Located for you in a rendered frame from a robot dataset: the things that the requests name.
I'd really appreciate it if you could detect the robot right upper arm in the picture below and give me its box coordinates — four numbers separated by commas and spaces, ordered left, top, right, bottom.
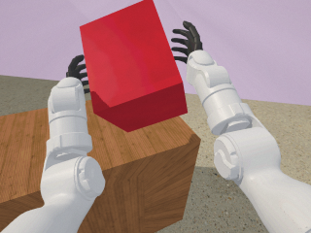
214, 126, 311, 233

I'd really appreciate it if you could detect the robot right forearm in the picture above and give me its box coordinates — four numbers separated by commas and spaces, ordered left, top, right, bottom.
186, 50, 281, 162

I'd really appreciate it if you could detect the carton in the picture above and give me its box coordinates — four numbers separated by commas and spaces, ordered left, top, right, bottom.
80, 0, 188, 133

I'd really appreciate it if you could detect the robot left forearm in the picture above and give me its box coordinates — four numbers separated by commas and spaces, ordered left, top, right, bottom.
40, 77, 93, 197

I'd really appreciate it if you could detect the robot left upper arm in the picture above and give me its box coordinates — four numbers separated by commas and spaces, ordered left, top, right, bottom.
0, 155, 106, 233

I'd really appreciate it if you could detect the pedestal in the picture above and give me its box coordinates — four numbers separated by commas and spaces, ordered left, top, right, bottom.
0, 100, 201, 233

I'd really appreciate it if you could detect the right robot hand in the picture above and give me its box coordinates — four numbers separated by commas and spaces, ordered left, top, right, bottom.
171, 20, 203, 64

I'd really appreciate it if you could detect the left robot hand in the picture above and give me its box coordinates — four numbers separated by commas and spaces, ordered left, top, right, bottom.
66, 54, 90, 94

